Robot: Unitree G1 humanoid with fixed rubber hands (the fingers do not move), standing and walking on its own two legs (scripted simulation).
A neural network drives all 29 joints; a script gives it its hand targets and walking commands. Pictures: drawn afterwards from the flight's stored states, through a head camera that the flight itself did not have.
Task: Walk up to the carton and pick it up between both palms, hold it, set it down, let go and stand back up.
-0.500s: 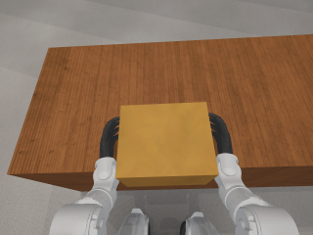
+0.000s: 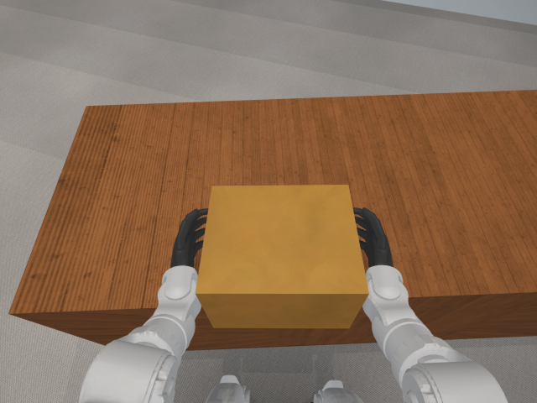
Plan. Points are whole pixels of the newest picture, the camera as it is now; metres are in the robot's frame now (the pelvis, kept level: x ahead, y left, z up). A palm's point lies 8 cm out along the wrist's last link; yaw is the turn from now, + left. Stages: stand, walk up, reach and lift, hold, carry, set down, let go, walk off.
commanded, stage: reach and lift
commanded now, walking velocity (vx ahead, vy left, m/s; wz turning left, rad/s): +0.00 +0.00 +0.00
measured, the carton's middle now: (280, 257) +0.36 +0.01 -0.04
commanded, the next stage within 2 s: none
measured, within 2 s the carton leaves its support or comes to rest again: neither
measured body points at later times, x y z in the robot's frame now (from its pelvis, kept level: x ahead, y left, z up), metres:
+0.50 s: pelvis +0.03 +0.00 +0.05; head +0.09 -0.01 +0.49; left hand +0.39 +0.16 +0.03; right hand +0.39 -0.16 +0.04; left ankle +0.02 +0.12 -0.66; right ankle +0.01 -0.10 -0.66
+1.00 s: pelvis +0.03 -0.01 +0.08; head +0.06 -0.01 +0.53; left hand +0.39 +0.16 +0.10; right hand +0.38 -0.15 +0.10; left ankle +0.02 +0.12 -0.66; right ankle +0.01 -0.10 -0.66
